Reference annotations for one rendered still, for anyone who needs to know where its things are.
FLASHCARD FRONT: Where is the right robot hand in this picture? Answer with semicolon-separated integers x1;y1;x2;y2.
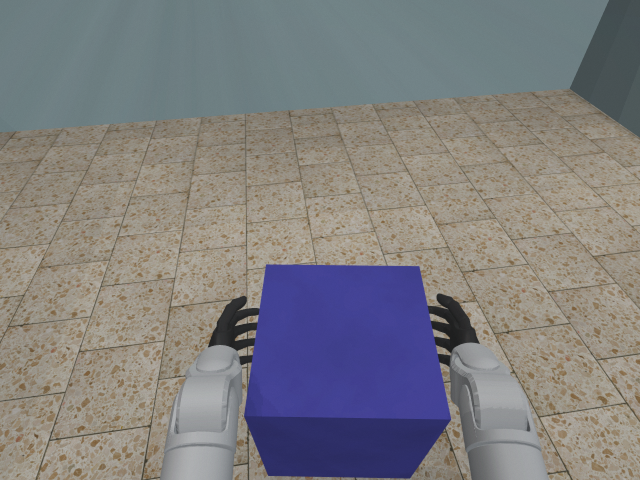
428;293;480;367

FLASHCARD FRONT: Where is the right robot forearm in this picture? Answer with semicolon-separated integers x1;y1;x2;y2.
449;343;549;480

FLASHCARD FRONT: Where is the left robot hand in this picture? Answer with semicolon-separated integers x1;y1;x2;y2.
208;296;259;365

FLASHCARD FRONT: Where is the carton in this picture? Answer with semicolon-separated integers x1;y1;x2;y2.
244;264;451;479

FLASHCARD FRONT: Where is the left robot forearm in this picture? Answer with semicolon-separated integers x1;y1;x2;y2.
160;345;243;480

